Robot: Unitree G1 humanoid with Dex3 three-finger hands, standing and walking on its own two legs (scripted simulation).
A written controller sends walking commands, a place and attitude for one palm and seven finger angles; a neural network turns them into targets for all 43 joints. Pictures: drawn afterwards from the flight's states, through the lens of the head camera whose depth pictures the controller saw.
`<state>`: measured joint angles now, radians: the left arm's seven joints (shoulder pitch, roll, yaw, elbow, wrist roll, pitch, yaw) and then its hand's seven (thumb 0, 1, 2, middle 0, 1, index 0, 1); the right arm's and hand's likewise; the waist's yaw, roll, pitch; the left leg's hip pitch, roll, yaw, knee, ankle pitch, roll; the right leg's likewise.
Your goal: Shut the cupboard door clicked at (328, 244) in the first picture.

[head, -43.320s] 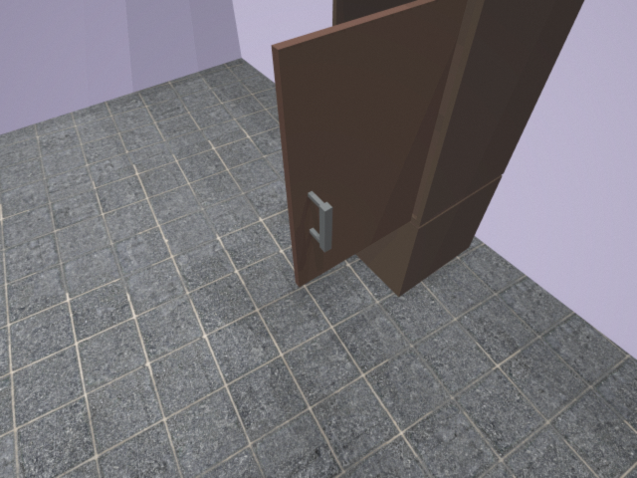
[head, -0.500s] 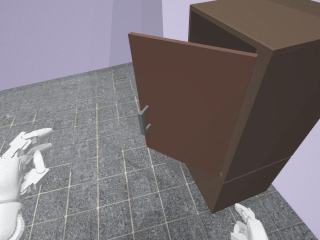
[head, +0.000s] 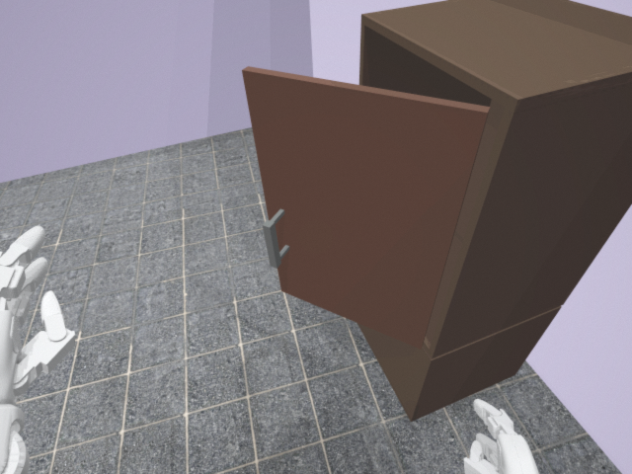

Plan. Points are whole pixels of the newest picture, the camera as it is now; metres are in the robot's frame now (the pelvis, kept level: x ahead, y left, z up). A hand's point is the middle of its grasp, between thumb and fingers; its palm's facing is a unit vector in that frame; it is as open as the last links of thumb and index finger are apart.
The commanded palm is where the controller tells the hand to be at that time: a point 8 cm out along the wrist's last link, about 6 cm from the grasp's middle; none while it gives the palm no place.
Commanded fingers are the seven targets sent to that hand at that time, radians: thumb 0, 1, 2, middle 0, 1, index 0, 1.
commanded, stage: step back with the hand held close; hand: left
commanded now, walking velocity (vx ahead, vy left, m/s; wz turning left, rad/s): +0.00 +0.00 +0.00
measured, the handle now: (277, 239) +0.60 +0.17 -0.10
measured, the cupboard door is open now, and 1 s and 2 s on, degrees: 41 41 41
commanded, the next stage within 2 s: stop stepping back and stand still in 1.94 s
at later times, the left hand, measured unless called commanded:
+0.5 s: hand (27, 365) +0.16 +0.29 +0.16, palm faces +0.41 -0.76 -0.51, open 7.4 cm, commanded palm +0.10 +0.32 +0.17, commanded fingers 0.00 0.90 0.90 -0.20 -0.30 -0.20 -0.30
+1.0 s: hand out of the picture +0.10 +0.28 +0.16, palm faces +0.49 -0.75 -0.44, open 7.4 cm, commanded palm +0.03 +0.31 +0.17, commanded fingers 0.00 0.90 0.90 -0.20 -0.30 -0.20 -0.30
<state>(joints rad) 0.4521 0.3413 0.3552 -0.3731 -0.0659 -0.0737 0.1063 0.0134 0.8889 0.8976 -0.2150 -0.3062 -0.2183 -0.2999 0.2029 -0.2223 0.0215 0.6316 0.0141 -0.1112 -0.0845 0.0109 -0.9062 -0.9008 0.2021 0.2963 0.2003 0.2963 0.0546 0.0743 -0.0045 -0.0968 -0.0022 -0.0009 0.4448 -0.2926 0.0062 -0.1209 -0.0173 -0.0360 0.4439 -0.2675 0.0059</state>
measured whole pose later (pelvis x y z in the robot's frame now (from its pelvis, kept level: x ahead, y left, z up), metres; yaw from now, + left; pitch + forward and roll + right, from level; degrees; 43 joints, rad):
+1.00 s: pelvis -0.10 +0.01 -0.02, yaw +1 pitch +0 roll -2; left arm 0.50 0.40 0.44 -0.46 -0.01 -0.25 0.16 0.01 0.89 0.90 -0.21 -0.30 -0.22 -0.30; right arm 0.24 -0.23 0.01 0.60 0.00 -0.07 -0.08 0.01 -0.90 -0.90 0.20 0.30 0.20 0.30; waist -0.01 0.01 -0.02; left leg -0.45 0.01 -0.02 0.69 -0.30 0.03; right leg -0.41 -0.01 -0.06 0.58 -0.17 0.01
